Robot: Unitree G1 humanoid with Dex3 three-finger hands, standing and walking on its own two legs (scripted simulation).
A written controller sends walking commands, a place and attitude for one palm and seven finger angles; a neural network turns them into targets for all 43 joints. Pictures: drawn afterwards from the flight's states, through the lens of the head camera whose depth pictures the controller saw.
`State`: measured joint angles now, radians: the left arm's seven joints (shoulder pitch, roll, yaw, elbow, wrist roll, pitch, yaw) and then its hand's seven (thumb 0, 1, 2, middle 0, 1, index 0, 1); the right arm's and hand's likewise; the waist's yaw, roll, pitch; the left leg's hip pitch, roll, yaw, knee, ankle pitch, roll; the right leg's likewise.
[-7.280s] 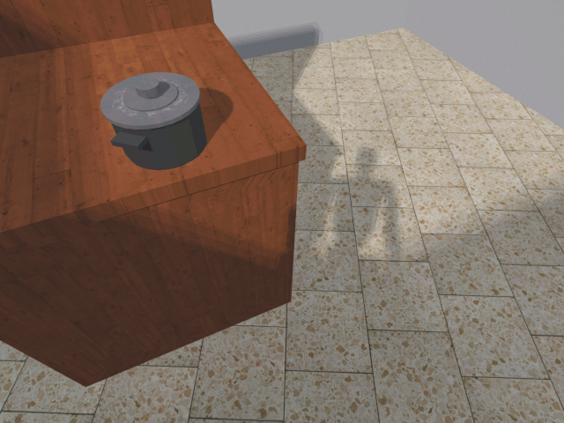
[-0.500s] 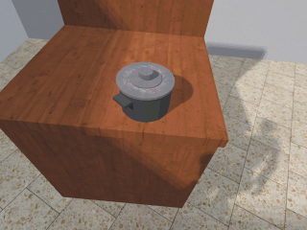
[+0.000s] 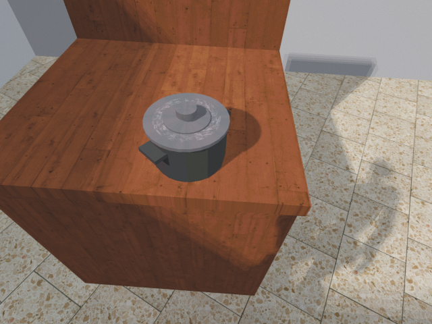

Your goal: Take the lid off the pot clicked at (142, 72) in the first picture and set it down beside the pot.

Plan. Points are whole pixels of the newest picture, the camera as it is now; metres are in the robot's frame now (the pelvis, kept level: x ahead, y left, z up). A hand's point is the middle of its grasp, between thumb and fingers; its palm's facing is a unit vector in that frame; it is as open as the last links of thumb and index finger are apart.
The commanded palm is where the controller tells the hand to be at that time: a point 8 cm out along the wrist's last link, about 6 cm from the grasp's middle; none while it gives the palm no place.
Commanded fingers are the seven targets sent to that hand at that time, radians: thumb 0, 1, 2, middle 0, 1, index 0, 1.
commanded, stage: come to a stop and stand still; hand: left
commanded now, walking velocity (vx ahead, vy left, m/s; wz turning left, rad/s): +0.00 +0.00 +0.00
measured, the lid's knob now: (186, 110) +0.47 +0.10 +0.15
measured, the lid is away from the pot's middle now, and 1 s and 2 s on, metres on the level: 0.00 0.00 0.00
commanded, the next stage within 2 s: look again from close up in 0.42 s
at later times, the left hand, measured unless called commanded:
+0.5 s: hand out of the picture +0.03 +0.15 -0.18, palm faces +0.03 -0.98 -0.18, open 7.4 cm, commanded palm none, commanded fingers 0.00 0.90 0.90 -0.20 -0.30 -0.20 -0.30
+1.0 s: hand out of the picture +0.02 +0.16 -0.18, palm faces +0.03 -0.98 -0.18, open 7.4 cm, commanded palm none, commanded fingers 0.00 0.90 0.90 -0.20 -0.30 -0.20 -0.30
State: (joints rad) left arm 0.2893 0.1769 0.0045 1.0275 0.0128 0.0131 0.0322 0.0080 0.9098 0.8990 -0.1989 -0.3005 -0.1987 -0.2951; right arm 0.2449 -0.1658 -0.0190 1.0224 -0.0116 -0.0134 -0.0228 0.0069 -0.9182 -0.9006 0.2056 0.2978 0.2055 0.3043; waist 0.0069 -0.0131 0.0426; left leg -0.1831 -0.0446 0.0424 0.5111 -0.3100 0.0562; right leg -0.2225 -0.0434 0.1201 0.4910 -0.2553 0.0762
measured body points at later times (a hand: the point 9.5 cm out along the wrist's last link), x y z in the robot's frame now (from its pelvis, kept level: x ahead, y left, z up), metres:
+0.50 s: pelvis +0.01 -0.02 +0.00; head +0.03 -0.01 +0.45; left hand +0.03 +0.21 -0.16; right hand +0.05 -0.26 -0.15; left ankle -0.02 +0.08 -0.73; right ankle +0.01 -0.18 -0.73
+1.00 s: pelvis +0.01 -0.02 +0.00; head +0.03 -0.01 +0.45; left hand +0.02 +0.21 -0.16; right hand +0.03 -0.25 -0.15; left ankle -0.02 +0.08 -0.73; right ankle +0.01 -0.18 -0.73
